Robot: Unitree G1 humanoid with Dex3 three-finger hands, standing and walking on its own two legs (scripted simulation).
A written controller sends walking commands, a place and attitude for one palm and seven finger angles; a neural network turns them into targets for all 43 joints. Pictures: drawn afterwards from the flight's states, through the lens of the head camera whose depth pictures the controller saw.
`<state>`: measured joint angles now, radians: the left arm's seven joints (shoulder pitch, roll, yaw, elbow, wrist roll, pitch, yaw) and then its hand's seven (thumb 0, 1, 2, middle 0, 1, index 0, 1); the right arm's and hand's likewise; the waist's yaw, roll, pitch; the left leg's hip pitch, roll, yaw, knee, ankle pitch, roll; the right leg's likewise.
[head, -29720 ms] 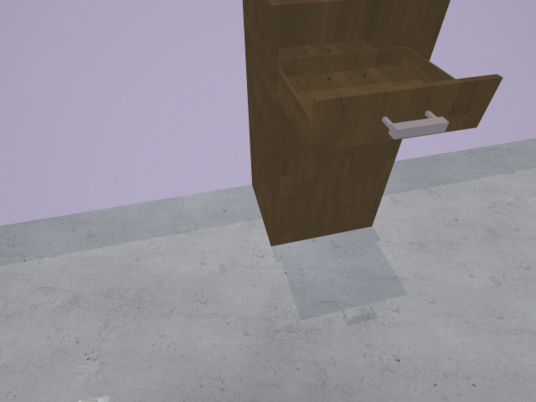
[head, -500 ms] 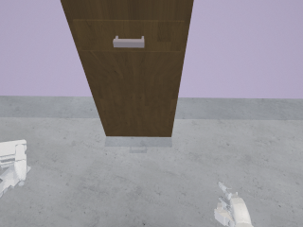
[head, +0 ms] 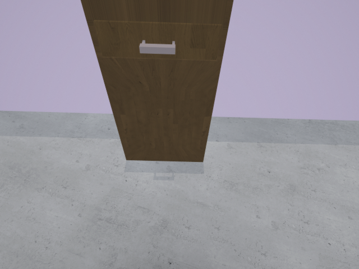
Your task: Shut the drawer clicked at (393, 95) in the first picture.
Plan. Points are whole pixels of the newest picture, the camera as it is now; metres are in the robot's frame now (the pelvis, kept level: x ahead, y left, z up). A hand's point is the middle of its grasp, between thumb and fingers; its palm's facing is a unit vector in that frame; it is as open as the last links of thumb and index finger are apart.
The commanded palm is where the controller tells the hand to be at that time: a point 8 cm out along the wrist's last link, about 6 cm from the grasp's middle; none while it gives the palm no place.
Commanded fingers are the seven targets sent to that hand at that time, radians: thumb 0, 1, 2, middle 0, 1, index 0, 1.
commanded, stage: let the arm hang, fingers relaxed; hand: left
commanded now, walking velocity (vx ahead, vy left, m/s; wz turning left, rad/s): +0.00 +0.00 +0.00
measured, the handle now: (158, 45) +0.86 +0.11 +0.07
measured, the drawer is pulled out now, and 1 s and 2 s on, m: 0.00 0.00 0.00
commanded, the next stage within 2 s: look to check the result in 0.82 s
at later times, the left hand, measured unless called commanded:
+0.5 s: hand out of the picture -0.03 +0.17 -0.16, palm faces +0.04 -0.98 -0.21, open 7.0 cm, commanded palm none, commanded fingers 0.00 0.90 0.90 -0.20 -0.30 -0.20 -0.30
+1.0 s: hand out of the picture -0.01 +0.14 -0.16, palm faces +0.05 -0.98 -0.18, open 7.4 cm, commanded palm none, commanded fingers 0.00 0.90 0.90 -0.20 -0.30 -0.20 -0.30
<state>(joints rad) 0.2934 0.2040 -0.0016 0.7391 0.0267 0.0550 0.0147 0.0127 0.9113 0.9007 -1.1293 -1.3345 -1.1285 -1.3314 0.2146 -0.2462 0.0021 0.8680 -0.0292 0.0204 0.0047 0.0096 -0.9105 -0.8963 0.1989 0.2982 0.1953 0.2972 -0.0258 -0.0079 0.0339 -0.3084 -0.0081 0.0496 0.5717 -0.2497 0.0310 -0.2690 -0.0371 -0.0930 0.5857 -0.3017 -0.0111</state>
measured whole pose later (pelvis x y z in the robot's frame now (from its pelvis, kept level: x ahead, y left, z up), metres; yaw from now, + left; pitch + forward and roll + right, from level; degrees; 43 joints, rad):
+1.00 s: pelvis +0.01 -0.02 +0.01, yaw -1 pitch -2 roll +0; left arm 0.30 0.09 0.02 1.16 0.00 -0.01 0.04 0.00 0.91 0.90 -0.20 -0.30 -0.19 -0.30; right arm 0.32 -0.11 -0.01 1.15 -0.02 0.01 -0.04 0.00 -0.91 -0.90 0.20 0.30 0.19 0.30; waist -0.01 0.03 0.05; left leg -0.20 0.01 0.05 0.42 -0.18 0.01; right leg -0.17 0.00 -0.09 0.43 -0.23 -0.03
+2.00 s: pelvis +0.04 -0.04 +0.01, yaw -1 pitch -1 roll +0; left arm 0.30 0.09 0.02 1.16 0.00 -0.02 0.05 0.00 0.91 0.90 -0.20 -0.30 -0.19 -0.30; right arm 0.30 -0.11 -0.01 1.16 -0.02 0.02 -0.05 0.00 -0.91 -0.90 0.20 0.30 0.19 0.30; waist 0.00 0.02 0.05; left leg -0.16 0.05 0.04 0.41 -0.22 -0.03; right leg -0.11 0.03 -0.10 0.39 -0.26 -0.06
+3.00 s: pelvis +0.04 -0.03 +0.01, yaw -1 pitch -2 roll +0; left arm 0.30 0.10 0.02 1.16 0.00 -0.02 0.04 0.00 0.91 0.90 -0.20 -0.30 -0.19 -0.30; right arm 0.30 -0.12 0.00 1.17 -0.02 0.01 -0.05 0.00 -0.91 -0.90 0.20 0.30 0.19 0.30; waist 0.00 0.02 0.05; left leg -0.14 0.03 0.04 0.39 -0.21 -0.02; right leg -0.10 0.02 -0.10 0.38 -0.26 -0.05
